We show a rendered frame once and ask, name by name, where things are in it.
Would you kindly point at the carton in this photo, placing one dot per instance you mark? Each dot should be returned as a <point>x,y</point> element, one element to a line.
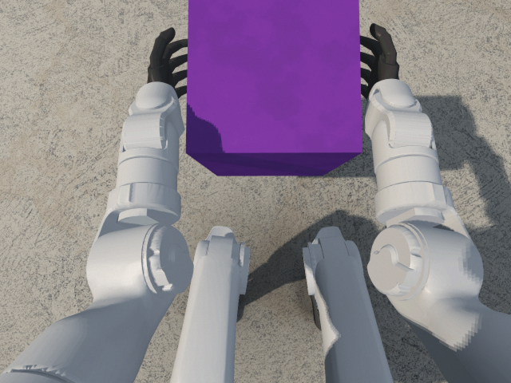
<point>273,86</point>

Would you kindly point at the robot left forearm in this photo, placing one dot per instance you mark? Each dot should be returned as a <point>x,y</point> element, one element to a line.
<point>148,163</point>

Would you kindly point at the robot left upper arm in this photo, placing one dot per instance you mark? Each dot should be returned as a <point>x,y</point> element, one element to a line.
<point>134,275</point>

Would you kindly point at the right robot shin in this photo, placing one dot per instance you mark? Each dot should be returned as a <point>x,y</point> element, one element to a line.
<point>351,247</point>

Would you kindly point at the robot right hand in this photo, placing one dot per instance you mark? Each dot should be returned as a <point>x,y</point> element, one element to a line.
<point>383,64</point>

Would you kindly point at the robot left hand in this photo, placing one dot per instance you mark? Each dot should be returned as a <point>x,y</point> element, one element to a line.
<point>161,66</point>

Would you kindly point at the robot left thigh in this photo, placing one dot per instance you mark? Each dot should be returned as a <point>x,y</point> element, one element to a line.
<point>206,350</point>

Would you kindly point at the robot right upper arm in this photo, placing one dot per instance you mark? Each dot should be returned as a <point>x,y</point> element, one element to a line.
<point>433,278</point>

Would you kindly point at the robot right forearm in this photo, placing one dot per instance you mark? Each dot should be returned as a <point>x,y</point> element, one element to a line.
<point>406,162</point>

